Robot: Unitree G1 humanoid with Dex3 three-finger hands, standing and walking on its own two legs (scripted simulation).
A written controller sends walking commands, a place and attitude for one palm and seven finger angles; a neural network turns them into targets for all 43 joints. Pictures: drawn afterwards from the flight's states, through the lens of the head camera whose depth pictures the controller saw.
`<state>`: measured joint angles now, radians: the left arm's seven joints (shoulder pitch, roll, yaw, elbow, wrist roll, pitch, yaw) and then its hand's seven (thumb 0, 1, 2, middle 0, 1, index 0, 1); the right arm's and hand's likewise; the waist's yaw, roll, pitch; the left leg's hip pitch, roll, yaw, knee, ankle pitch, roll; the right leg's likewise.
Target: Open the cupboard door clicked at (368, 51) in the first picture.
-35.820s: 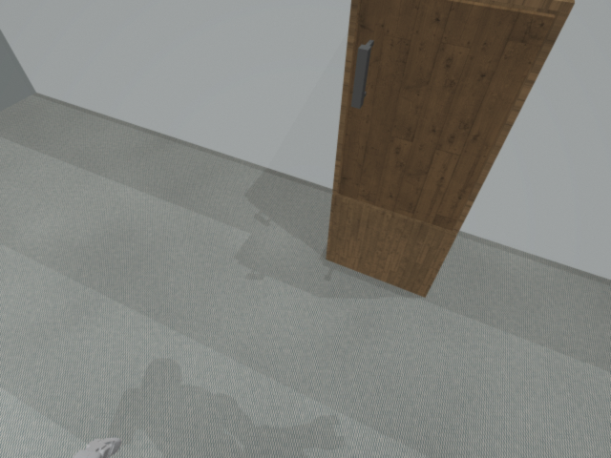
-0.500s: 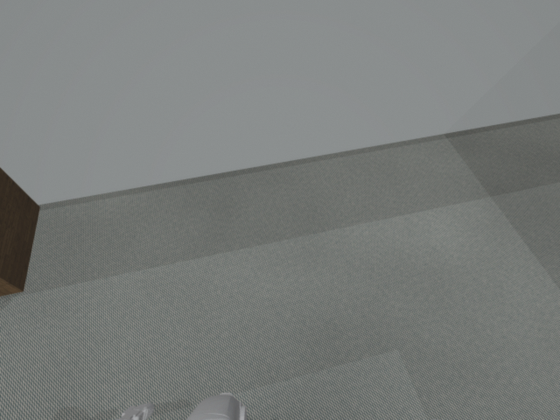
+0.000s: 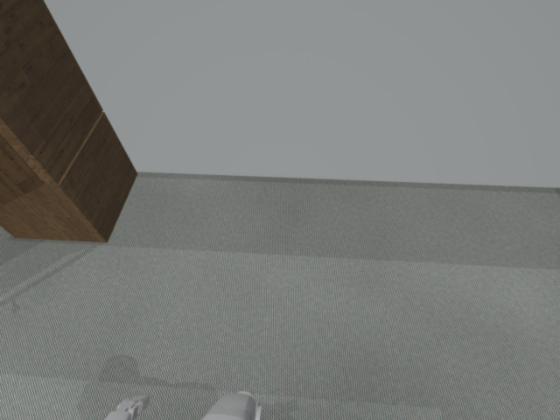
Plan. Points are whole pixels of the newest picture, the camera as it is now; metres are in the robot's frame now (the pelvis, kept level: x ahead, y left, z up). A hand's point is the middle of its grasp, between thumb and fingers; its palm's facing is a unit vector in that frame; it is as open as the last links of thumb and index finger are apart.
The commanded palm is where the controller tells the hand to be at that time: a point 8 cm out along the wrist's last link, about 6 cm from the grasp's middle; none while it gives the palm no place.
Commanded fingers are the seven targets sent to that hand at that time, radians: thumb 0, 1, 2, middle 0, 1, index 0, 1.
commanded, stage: turn to face it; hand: left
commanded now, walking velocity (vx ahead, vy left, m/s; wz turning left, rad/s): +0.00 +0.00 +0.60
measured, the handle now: out of the picture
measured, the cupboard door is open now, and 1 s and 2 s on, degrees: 46 46 46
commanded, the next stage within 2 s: take the last steps up to it in 1.16 s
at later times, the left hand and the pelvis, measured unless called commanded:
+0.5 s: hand out of the picture +0.04 +0.24 -0.15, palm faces +0.31 -0.91 -0.26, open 7.4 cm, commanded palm none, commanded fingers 0.00 0.90 0.90 -0.20 -0.30 -0.20 -0.30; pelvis +0.01 +0.00 +0.01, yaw +18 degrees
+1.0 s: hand out of the picture -0.05 +0.22 -0.18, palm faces +0.57 -0.79 -0.21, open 7.4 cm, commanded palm none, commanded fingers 0.00 0.90 0.90 -0.20 -0.30 -0.20 -0.30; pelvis +0.02 +0.02 +0.00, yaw +34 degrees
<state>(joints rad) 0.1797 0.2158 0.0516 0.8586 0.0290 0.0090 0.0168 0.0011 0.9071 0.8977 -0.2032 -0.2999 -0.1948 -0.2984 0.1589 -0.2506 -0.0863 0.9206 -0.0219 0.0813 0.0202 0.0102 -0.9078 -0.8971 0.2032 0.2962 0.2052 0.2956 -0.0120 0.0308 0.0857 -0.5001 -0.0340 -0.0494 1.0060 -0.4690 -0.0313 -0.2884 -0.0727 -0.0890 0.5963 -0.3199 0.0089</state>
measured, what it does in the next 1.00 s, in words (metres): steps on the spot, turning left: left foot, then right foot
